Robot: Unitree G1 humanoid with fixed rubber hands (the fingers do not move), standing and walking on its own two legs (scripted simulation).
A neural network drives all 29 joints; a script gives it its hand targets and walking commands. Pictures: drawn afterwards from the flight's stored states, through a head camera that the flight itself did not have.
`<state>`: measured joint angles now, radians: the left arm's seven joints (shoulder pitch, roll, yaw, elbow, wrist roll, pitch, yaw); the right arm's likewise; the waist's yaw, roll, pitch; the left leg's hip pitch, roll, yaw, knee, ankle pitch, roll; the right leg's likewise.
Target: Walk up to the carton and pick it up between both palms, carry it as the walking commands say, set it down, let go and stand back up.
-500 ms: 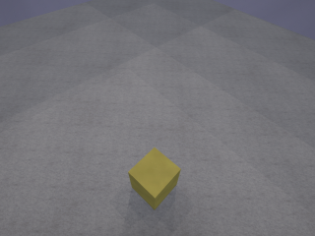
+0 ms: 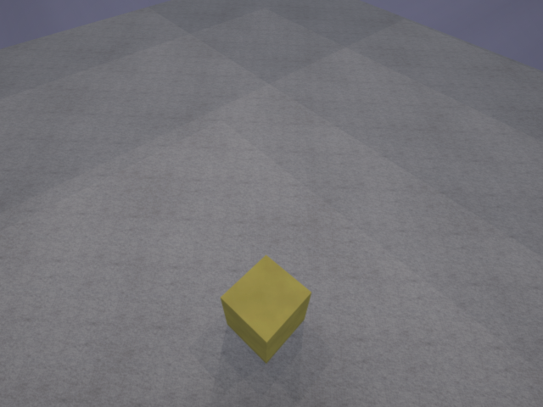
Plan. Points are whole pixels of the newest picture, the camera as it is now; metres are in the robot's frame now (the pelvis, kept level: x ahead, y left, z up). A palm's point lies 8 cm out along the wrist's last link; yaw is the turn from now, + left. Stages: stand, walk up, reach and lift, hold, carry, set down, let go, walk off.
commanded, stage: walk up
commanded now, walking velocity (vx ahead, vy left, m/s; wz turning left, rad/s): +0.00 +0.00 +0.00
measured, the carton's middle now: (266, 309) +0.49 +0.03 -0.65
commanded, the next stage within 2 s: none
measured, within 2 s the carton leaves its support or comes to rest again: neither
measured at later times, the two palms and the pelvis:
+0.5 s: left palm out of the picture +0.07 +0.22 -0.14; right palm out of the picture +0.03 -0.27 -0.15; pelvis +0.00 -0.02 -0.01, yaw -6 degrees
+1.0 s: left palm out of the picture +0.12 +0.27 -0.15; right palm out of the picture +0.06 -0.22 -0.14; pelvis +0.05 +0.04 -0.01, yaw -11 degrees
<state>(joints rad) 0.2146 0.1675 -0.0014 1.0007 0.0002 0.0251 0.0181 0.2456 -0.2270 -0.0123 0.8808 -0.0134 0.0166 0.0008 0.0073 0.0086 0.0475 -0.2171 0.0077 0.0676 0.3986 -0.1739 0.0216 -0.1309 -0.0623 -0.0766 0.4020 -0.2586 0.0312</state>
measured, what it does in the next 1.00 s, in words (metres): steps on the spot: left foot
